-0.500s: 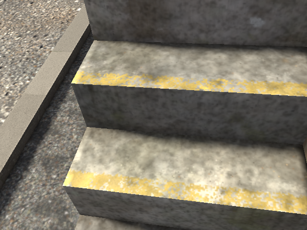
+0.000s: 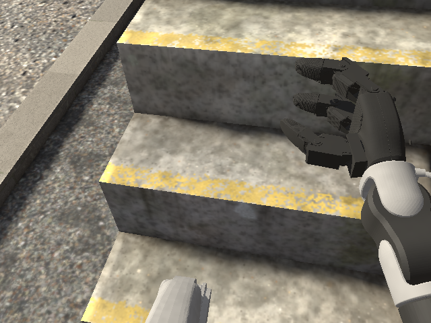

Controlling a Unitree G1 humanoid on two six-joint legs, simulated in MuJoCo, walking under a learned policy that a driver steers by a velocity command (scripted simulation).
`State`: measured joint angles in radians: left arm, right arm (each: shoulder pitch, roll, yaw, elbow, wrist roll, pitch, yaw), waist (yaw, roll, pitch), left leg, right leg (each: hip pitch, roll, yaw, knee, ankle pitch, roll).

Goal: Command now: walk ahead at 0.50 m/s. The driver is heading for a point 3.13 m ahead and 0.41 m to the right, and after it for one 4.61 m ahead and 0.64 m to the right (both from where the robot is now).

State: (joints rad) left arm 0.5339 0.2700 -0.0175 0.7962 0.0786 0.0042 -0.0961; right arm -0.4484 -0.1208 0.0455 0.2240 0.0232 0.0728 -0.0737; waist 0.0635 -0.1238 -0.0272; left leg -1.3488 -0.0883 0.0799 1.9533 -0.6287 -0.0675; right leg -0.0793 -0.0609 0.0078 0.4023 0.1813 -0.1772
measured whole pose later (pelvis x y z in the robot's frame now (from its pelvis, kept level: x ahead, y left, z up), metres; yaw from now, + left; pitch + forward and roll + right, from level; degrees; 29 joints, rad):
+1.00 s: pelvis -0.05 -0.02 -0.07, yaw +2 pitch +7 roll -1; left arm 0.55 0.18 0.00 0.95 0.12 -0.04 -0.13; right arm 0.21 -0.25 0.04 0.75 0.01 -0.01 0.04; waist 0.09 0.12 -0.12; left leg -1.26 -0.07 -0.09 2.26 -0.30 0.15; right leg -0.30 -0.01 0.00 0.62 -0.45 -0.06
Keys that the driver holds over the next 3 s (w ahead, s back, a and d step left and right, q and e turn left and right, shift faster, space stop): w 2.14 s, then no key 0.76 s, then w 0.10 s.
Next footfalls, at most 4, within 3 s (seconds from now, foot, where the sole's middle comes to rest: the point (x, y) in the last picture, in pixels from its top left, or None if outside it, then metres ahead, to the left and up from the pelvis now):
0.32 left None -0.03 0.17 -0.83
0.80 right None -0.09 -0.17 -0.83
1.26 left None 0.23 0.18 -0.63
1.76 right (249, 313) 0.41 0.00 -0.42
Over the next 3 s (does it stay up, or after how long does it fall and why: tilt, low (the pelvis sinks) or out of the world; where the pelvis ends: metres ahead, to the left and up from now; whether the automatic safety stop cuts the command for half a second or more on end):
stays up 0.48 -0.01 0.44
